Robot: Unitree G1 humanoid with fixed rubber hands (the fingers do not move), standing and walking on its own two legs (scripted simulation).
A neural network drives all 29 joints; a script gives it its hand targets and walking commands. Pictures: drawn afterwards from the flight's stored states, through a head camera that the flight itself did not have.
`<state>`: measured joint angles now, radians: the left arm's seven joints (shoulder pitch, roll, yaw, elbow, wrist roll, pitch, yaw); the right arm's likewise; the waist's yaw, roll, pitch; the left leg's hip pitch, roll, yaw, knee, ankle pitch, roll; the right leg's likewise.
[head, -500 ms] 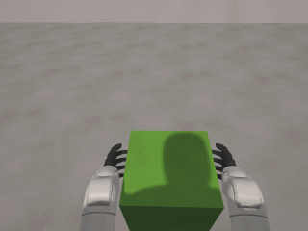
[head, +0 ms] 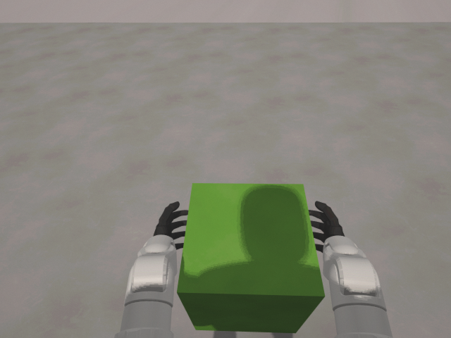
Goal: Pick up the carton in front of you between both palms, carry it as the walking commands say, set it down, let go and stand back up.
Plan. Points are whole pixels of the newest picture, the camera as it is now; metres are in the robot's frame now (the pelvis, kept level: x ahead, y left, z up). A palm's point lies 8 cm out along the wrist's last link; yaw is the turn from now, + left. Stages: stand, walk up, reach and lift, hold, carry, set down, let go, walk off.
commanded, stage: hold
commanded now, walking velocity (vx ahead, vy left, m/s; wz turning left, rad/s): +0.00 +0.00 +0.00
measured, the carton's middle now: (246, 261) +0.29 +0.00 -0.04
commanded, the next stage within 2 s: set down in 0.62 s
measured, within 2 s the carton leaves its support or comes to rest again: neither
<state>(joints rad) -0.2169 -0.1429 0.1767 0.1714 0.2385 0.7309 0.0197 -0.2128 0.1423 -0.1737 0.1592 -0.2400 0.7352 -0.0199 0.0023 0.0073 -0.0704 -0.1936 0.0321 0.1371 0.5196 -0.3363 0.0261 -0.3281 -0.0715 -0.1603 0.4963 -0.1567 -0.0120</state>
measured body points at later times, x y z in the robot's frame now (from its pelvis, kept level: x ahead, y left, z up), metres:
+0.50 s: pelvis -0.03 -0.03 +0.01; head -0.07 -0.04 +0.45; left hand +0.26 +0.16 +0.05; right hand +0.29 -0.14 +0.04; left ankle -0.04 +0.10 -0.73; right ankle +0.05 -0.13 -0.73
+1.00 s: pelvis -0.02 -0.03 -0.01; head +0.01 -0.04 +0.44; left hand +0.30 +0.15 -0.01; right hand +0.33 -0.15 -0.01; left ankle -0.04 +0.10 -0.73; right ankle +0.05 -0.13 -0.73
